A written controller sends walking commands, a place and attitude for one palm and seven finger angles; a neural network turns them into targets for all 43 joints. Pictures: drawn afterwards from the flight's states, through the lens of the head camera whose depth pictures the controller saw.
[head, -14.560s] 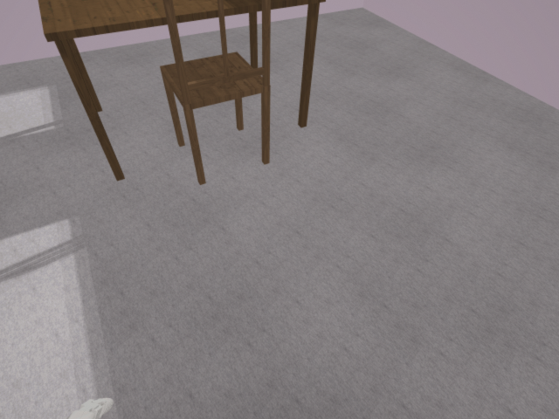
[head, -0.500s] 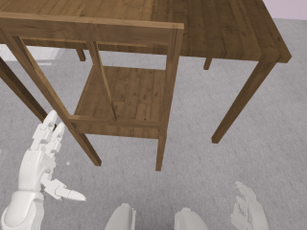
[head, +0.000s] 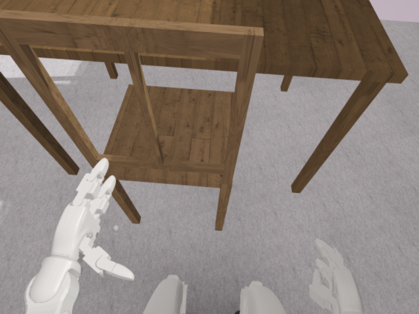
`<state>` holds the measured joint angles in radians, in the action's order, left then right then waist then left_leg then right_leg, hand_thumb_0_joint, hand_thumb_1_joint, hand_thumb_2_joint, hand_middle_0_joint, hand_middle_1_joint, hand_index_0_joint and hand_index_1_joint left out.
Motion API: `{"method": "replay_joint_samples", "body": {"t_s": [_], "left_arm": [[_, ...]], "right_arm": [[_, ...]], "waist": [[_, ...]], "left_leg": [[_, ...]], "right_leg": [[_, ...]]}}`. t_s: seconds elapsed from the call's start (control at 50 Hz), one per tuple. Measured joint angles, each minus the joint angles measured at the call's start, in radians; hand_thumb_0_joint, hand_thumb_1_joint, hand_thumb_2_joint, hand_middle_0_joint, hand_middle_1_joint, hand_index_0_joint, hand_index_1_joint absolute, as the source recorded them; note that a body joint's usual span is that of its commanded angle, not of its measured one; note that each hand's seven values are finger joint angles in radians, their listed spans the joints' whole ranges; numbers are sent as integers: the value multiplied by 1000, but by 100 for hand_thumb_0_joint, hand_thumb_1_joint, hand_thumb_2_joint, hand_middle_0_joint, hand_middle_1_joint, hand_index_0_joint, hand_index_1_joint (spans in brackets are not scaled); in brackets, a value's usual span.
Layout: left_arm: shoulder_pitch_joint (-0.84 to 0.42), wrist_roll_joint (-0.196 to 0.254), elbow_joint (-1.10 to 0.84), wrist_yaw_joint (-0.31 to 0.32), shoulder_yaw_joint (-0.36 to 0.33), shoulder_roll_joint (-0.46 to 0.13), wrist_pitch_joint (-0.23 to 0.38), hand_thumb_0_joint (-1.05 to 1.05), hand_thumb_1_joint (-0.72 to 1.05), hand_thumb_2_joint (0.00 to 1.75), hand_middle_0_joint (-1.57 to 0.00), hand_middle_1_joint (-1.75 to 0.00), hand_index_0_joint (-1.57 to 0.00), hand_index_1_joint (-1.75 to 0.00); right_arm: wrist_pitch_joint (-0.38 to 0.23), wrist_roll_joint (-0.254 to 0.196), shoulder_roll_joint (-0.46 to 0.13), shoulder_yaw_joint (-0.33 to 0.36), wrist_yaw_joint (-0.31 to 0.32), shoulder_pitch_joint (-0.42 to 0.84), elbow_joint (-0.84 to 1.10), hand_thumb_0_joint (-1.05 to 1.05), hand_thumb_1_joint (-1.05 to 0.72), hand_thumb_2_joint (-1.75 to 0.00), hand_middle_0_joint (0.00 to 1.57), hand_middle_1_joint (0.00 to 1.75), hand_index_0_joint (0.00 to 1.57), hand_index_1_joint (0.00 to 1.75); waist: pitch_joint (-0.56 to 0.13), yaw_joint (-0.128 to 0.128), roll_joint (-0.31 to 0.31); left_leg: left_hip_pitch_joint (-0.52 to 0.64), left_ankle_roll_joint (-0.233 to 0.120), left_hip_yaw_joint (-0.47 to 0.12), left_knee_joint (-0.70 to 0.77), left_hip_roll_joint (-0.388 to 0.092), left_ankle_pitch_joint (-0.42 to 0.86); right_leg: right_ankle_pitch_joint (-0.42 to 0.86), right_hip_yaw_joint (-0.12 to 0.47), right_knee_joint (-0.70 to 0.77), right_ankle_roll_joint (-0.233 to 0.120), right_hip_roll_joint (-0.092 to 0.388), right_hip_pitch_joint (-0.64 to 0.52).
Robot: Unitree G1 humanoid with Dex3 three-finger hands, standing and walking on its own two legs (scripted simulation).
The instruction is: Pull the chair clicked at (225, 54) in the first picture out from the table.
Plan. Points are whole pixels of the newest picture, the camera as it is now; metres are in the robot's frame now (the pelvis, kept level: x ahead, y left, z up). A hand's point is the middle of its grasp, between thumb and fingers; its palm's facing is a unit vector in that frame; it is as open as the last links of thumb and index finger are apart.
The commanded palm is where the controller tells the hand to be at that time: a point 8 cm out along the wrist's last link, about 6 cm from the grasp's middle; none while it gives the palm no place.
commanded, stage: aim the fingers beside a spindle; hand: left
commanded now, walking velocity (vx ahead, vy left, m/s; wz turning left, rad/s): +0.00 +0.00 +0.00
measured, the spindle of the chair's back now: (149, 120) +0.48 +0.16 +0.05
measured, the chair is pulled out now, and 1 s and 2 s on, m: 0.00 0.00 0.00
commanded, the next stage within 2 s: none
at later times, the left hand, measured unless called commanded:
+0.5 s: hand (126, 209) +0.29 +0.17 +0.04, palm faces -0.01 -1.00 -0.07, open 16.9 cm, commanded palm +0.26 +0.22 +0.03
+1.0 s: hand (144, 204) +0.31 +0.15 +0.00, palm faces -0.05 -1.00 -0.03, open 16.9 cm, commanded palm +0.30 +0.21 +0.01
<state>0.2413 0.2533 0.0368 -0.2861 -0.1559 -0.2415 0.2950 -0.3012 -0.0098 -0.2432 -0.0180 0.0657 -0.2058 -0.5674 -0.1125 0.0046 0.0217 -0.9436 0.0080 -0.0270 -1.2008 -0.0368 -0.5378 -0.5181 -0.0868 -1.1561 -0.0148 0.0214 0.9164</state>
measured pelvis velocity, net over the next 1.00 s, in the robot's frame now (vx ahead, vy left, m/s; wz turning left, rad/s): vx -0.01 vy -0.01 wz -0.01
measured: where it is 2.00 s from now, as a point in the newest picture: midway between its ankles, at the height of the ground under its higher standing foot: outside the picture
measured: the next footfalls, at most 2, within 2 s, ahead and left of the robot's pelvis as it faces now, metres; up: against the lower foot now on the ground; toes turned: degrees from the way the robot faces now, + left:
none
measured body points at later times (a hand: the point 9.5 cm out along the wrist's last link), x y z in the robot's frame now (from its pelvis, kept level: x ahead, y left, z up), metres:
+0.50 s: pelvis +0.00 -0.01 -0.01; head +0.09 -0.01 +0.43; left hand +0.28 +0.22 +0.04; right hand +0.18 -0.25 -0.10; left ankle +0.02 +0.12 -0.64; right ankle +0.03 -0.12 -0.64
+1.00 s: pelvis -0.01 -0.01 -0.02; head +0.10 -0.02 +0.42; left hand +0.31 +0.20 +0.00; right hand +0.15 -0.26 -0.12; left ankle +0.02 +0.12 -0.64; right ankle +0.03 -0.12 -0.64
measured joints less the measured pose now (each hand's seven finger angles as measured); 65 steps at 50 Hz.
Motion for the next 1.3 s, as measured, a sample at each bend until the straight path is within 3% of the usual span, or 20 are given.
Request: {"method": "replay_joint_samples", "body": {"t_s": [0.12, 0.28, 0.46, 0.62, 0.8, 0.96, 1.14, 1.3], "left_arm": [[-26, -13, -25, 64, -33, 1, 65, -2, -50, 30, -6, -8, -6, -8], [-43, -25, 27, 37, 16, 11, 8, -1, -50, 30, -6, -8, -6, -8], [-116, -31, 51, 80, -18, 13, 80, -2, -50, 30, -6, -8, -6, -8], [-164, -28, 145, 39, -1, 13, 30, -1, -50, 30, -6, -8, -6, -8], [-250, -36, 177, 70, -33, 13, 95, -2, -50, 30, -6, -8, -6, -8], [-268, -43, 259, 54, -1, 27, 50, -1, -50, 30, -6, -8, -6, -8], [-350, -71, 270, 113, -6, 34, 135, -2, -50, 30, -6, -8, -6, -8], [-374, -79, 337, 99, 15, 44, 61, -1, -50, 30, -6, -8, -6, -8]], "right_arm": [[11, 13, 4, 8, -19, 0, -8, 1, -90, -89, 21, 30, 20, 30], [26, 4, -4, 5, -15, -3, -8, 1, -90, -89, 21, 30, 20, 30], [28, 17, 3, 9, -22, 9, -26, 1, -90, -89, 21, 30, 20, 30], [37, 2, -8, 8, -14, 5, -29, 1, -90, -89, 21, 30, 20, 30], [35, 14, -4, 18, -19, 9, -48, 1, -90, -89, 21, 30, 20, 30], [56, 3, -8, 17, -23, -7, -45, 1, -90, -89, 21, 30, 20, 30], [58, 22, -2, 19, -32, 9, -62, 1, -90, -89, 21, 30, 20, 30], [95, 13, 3, 16, -37, 6, -46, 1, -90, -89, 21, 30, 20, 30]], "waist": [[-7, 1, -9], [-17, 0, 10], [-17, 2, -6], [-26, 4, 6], [-23, 12, -8], [-36, 15, 4], [-29, 17, -5], [-38, 24, 0]], "left_leg": [[-26, 5, -1, -20, -2, -8], [-44, 5, 1, -29, -1, -12], [-81, 17, 0, -55, -6, -15], [-94, 20, 0, -56, -6, -11], [-128, 24, 1, -80, -10, -16], [-133, 17, 9, -76, -5, -16], [-180, 12, 10, -114, -3, -24], [-194, 4, 18, -116, -2, -25]], "right_leg": [[-10, 0, -24, -5, -2, 29], [-17, 3, -39, -6, 0, 50], [-25, 3, -77, -18, -5, 95], [-25, 3, -83, -22, -5, 111], [-29, 6, -111, -27, -9, 149], [-28, 14, -108, -19, -4, 155], [-33, 16, -142, -16, -2, 200], [-30, 25, -141, -8, -1, 216]]}}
